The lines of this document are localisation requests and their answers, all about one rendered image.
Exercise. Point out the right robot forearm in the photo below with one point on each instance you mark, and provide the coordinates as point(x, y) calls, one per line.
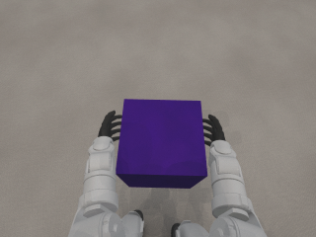
point(228, 187)

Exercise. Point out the robot right shin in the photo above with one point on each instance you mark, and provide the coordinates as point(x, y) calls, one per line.
point(184, 222)

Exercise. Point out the left robot upper arm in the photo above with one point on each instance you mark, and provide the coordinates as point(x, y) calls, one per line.
point(105, 224)

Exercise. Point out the robot left hand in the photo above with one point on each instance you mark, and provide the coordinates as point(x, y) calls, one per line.
point(107, 125)

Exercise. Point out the left robot forearm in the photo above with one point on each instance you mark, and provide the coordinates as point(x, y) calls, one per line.
point(100, 177)

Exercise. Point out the robot right hand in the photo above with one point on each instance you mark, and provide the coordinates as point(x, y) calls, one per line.
point(215, 129)

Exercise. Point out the carton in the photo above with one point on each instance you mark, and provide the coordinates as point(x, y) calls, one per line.
point(161, 144)

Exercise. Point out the right robot upper arm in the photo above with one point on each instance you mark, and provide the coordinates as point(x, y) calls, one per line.
point(228, 226)

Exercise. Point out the robot right thigh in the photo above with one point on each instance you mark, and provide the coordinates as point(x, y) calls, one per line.
point(191, 230)

